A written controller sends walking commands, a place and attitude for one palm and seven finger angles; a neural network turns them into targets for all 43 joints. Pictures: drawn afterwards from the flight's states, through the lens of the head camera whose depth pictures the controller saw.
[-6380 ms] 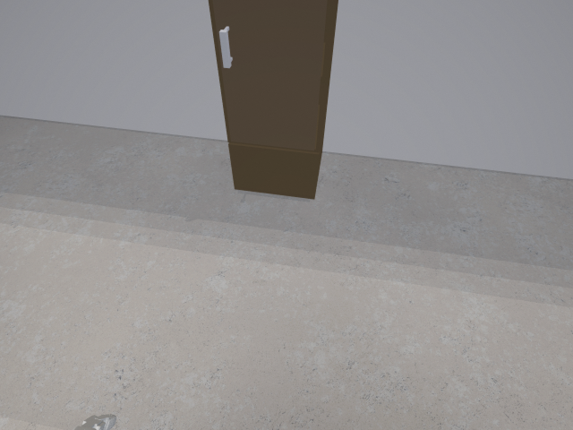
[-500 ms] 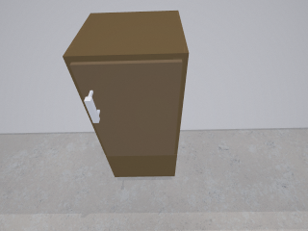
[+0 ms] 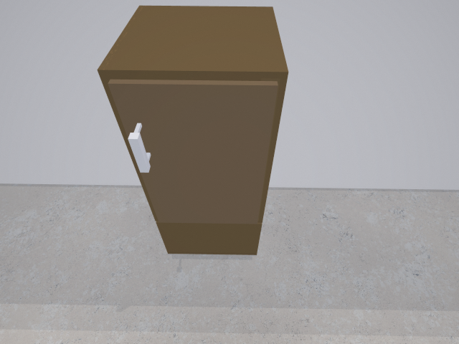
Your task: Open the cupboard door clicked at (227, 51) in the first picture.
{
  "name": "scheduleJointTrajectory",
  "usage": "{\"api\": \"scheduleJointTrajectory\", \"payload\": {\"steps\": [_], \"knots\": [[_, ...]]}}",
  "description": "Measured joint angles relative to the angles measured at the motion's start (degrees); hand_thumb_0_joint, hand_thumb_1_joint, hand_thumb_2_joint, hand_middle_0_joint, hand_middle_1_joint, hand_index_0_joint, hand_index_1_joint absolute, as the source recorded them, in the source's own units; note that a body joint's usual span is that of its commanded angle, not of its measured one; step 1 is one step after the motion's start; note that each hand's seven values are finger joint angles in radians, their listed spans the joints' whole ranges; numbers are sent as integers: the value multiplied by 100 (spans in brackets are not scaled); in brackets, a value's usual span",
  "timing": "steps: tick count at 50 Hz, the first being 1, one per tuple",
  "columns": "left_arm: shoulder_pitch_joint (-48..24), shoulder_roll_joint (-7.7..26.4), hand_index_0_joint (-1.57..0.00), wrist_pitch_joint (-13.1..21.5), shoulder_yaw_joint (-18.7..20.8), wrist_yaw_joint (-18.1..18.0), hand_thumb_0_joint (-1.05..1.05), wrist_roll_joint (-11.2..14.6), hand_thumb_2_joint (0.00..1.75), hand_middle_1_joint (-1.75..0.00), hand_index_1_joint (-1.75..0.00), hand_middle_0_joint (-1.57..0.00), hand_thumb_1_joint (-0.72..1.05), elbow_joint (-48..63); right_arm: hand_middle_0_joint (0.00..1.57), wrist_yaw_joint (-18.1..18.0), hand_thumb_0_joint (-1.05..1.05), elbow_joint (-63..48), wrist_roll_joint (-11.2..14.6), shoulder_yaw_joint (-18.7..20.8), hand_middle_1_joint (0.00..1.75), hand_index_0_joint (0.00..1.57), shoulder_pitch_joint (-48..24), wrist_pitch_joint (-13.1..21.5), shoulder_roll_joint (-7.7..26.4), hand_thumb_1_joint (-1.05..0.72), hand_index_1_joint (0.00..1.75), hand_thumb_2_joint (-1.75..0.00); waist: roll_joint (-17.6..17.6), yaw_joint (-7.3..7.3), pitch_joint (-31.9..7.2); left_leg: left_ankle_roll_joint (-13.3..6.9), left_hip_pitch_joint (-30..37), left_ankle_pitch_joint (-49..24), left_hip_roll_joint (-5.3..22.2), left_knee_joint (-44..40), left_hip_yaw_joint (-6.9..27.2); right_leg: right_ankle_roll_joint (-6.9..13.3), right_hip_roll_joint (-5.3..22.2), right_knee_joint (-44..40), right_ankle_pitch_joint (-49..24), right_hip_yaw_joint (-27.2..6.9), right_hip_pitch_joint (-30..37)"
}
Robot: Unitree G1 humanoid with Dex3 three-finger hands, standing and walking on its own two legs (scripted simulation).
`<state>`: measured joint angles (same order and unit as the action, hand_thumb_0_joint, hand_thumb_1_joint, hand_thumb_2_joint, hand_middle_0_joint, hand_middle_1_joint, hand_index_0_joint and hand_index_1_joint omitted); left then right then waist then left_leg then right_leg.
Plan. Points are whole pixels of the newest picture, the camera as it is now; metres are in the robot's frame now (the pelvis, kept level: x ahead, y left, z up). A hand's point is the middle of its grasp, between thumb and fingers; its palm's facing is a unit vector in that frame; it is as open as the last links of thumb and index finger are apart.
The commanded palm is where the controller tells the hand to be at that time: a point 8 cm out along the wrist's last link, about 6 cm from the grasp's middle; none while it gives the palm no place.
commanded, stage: look again from close up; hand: left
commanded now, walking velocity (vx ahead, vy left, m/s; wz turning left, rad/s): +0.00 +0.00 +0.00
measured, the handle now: (141, 147) +0.57 +0.26 -0.03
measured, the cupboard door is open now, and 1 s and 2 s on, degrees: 0 0 0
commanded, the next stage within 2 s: raise the hand with hooked fingers in 0.46 s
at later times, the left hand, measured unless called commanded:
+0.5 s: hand out of the picture +0.03 +0.21 -0.17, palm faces +0.02 -0.98 -0.21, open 7.4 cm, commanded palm none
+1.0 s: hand (117, 324) +0.17 +0.21 -0.07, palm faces +0.09 -1.00 -0.02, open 8.7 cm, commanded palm +0.16 +0.28 -0.05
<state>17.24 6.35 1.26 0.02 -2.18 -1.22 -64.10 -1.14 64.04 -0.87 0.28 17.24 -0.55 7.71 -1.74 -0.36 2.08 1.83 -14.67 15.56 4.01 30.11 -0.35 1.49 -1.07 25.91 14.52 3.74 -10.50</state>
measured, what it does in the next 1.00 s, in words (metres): lowers itself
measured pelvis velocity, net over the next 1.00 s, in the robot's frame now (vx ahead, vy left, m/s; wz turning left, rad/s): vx -0.01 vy -0.01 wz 0.02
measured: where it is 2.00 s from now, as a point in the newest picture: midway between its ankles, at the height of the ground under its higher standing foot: outside the picture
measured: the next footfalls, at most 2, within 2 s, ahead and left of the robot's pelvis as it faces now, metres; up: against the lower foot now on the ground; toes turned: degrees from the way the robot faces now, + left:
none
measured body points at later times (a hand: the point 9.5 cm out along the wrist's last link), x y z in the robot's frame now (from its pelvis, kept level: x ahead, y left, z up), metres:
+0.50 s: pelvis +0.02 +0.03 +0.00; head +0.04 +0.03 +0.45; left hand +0.03 +0.26 -0.16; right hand +0.03 -0.19 -0.16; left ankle +0.02 +0.14 -0.74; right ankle -0.01 -0.10 -0.74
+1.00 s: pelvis -0.01 -0.01 -0.10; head +0.05 +0.00 +0.35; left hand +0.16 +0.27 -0.07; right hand +0.25 -0.26 -0.12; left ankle +0.02 +0.14 -0.74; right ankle -0.01 -0.10 -0.74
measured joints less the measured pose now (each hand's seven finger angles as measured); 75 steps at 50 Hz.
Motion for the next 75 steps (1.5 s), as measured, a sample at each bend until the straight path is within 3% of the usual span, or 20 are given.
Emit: {"api": "scheduleJointTrajectory", "payload": {"steps": [3,14,29,30,31,34,37,39,42,44,46,48,51,55,58,61,65,70,75], "knots": [[97,-18,-21,38,-27,1,0,-14,89,-30,-30,-20,91,75,20,3,1,-219,-31,21,29,20,-7,65,74,-91,30,-90,-52,-68,-29,-66,-70,-93,-76,180,24,-49,56,319,187,21,-119],[-9,249,-20,-46,1,43,0,-1,89,-30,-30,-20,91,274,20,-6,2,-330,-31,-95,29,20,28,130,169,-93,30,-90,99,44,-122,-242,148,17,-390,-11,-128,-256,378,402,325,-111,-46],[-143,283,-20,-32,-18,23,0,-8,89,-30,-30,-20,91,150,20,-17,1,-139,2,-136,29,20,-156,160,191,-92,30,-90,151,66,10,-249,282,35,-411,-189,-171,-298,398,235,349,-146,71],[151,258,-20,-395,61,18,0,225,89,-30,-30,-20,91,1082,20,-31,1,-356,63,-136,29,20,-84,210,218,-92,30,-90,153,54,27,-242,233,67,-398,-127,-165,-292,386,263,353,-141,36],[510,273,-21,-505,147,-65,1,361,89,-30,-30,-20,91,2212,20,-104,1,-590,114,-141,29,20,40,454,229,-92,30,-90,204,104,18,-236,229,76,-411,-132,-197,-252,400,362,384,-174,-34],[1039,321,-21,-98,206,-334,2,720,88,-31,-31,-21,90,4580,21,-238,2,-1182,241,-30,29,20,211,1211,286,-92,30,-90,268,48,-191,-210,5,98,-503,-7,-172,-212,510,736,596,-138,-334],[672,260,-21,792,516,-46,1,886,87,-34,-33,-21,87,5369,21,-210,1,-1741,143,109,29,20,-16,1512,430,-91,30,-90,150,-85,-490,-188,-694,275,-463,580,-59,-227,490,1195,752,-34,-932],[384,281,-21,1615,785,437,1,1035,86,-36,-35,-21,83,5421,21,-121,1,-2100,89,203,29,20,-275,1579,476,-91,30,-90,189,-79,-733,-142,-1321,462,-391,1113,-90,-176,439,1743,923,-84,-1590],[163,392,-21,2816,1093,1468,0,1311,83,-39,-39,-21,77,5310,20,32,1,-2632,63,341,29,20,-683,1637,545,-91,30,-90,325,-28,-973,-63,-2300,834,-268,2083,-118,-90,351,2731,1284,-148,-2605],[178,487,-21,3174,1229,2119,0,1497,82,-42,-41,-21,73,5253,20,86,1,-2989,92,420,29,20,-894,1626,636,-91,30,-90,385,31,-1033,-34,-2836,1066,-211,2691,-91,-38,312,3338,1524,-144,-3140],[327,553,-22,3070,1338,2530,0,1711,80,-45,-44,-22,68,5281,20,59,1,-3297,142,462,29,20,-1027,1568,727,-90,30,-90,439,99,-1065,31,-3221,1252,-197,3168,-48,6,306,3788,1513,-126,-3514],[500,568,-23,2806,1451,2683,0,1878,78,-48,-47,-22,63,5301,20,-10,1,-3515,187,480,29,20,-1073,1513,798,-90,30,-90,424,184,-1112,43,-3525,1401,-175,3536,50,46,284,4145,1853,-47,-3763],[727,571,-23,2576,1629,2597,1,1941,75,-52,-52,-23,56,5545,20,-137,1,-3631,194,438,29,20,-1070,1496,813,-90,30,-90,355,310,-1068,111,-3798,1541,-112,3904,244,139,216,4403,2011,129,-3930],[611,712,-24,2644,1754,2611,1,1950,71,-58,-57,-23,47,5919,20,-268,1,-3397,163,244,29,20,-978,1508,698,-90,30,-90,260,392,-1010,127,-4039,1588,-61,4154,479,168,147,4502,2042,346,-4034],[201,875,-24,2541,1791,2822,1,2043,68,-62,-62,-24,40,5905,20,-307,1,-3130,184,66,29,20,-904,1483,562,-90,30,-90,155,352,-943,139,-4128,1548,-38,4194,570,193,112,4473,1982,429,-4071],[-156,1062,-25,2177,1845,2986,1,2117,65,-67,-66,-24,33,5724,21,-307,1,-2964,222,-67,30,20,-758,1404,418,-90,30,-90,77,229,-907,146,-4107,1458,-29,4084,541,176,104,4366,1878,401,-4069],[-282,1174,-25,1791,1975,2939,1,2199,61,-73,-72,-25,23,5476,21,-283,1,-2909,243,-117,30,20,-446,1332,336,-90,30,-90,13,40,-912,102,-3938,1310,-29,3785,384,107,111,4112,1701,256,-3977],[-211,1103,-26,2000,2055,2663,0,2197,56,-80,-80,-26,12,5363,21,-262,1,-2902,234,-26,30,20,-95,1373,487,-90,30,-90,-2,-66,-950,10,-3789,1184,-64,3517,202,15,151,3877,1542,89,-3895],[-280,1089,-27,2270,2025,2640,0,2152,51,-88,-87,-27,0,5204,21,-292,1,-2904,257,61,30,20,23,1403,725,-90,30,-90,52,-75,-949,-88,-3766,1169,-118,3484,122,-75,206,3817,1498,13,-3870]]}}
